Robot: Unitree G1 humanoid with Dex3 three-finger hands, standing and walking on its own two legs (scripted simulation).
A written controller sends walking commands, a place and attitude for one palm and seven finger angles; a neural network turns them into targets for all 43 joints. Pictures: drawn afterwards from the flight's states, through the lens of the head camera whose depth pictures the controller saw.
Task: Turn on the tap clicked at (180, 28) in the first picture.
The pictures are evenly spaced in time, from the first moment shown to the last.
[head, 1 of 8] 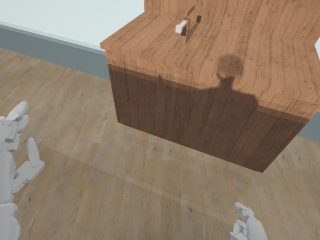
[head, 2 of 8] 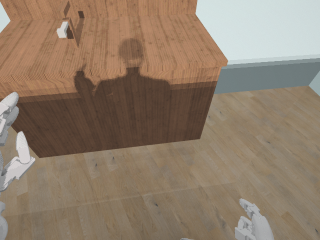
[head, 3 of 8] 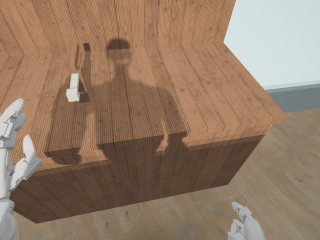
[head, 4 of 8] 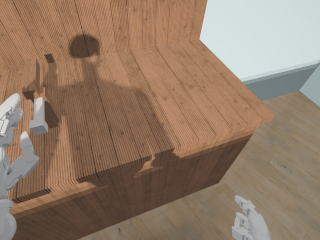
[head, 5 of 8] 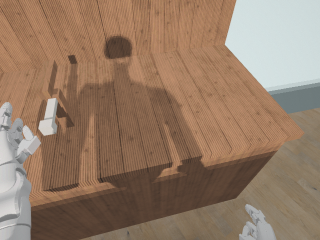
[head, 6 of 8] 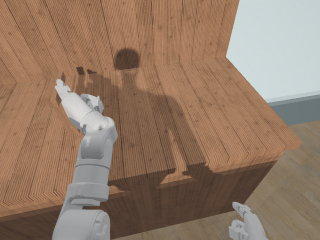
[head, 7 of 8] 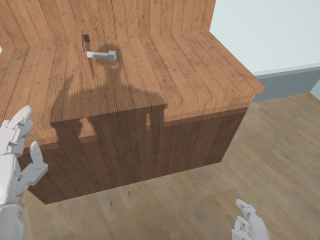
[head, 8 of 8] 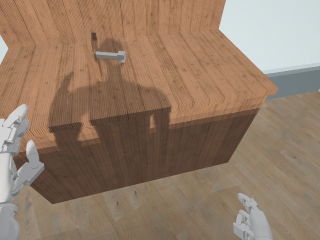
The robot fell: no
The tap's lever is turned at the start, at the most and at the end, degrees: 0 70 70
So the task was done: yes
